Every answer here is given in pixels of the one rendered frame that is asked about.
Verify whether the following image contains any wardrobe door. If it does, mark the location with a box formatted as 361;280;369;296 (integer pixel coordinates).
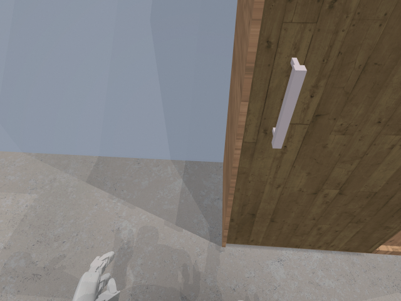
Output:
227;0;401;253
383;230;401;246

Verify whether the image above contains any handle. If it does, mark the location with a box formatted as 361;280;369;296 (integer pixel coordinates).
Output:
271;58;307;149

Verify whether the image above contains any left robot hand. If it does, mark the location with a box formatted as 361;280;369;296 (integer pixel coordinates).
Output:
72;251;120;301

